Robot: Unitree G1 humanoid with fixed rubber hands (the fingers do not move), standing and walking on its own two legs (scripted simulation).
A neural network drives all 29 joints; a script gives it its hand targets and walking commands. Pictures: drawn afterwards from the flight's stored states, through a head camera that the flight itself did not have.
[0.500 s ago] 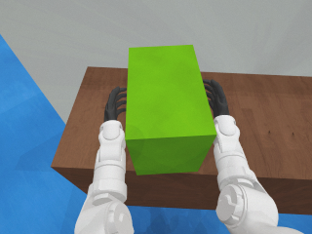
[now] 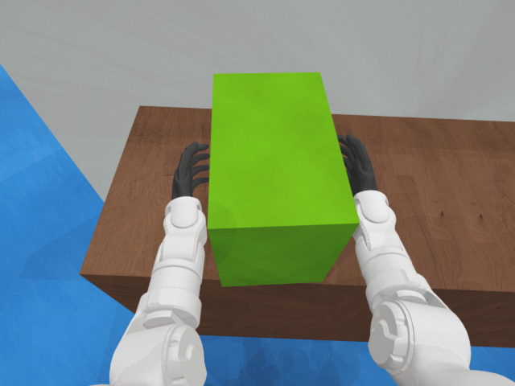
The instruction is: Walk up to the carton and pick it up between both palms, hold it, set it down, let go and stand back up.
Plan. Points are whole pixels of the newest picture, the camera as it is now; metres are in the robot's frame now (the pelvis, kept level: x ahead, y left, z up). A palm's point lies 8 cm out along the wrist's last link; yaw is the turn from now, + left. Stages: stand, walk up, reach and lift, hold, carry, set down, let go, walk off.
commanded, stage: set down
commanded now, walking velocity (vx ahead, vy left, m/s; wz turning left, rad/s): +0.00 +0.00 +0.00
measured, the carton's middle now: (269, 181) +0.44 +0.02 +0.00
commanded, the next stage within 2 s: none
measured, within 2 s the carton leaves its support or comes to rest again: neither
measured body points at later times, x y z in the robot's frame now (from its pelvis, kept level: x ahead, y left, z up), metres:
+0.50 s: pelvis -0.01 +0.00 -0.01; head +0.06 -0.01 +0.43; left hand +0.41 +0.20 +0.06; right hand +0.48 -0.16 +0.08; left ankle -0.01 +0.16 -0.75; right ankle -0.02 -0.11 -0.75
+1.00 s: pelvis -0.03 +0.00 -0.01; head +0.01 -0.01 +0.44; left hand +0.41 +0.20 +0.15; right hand +0.47 -0.17 +0.17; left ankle -0.01 +0.16 -0.75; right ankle -0.02 -0.11 -0.75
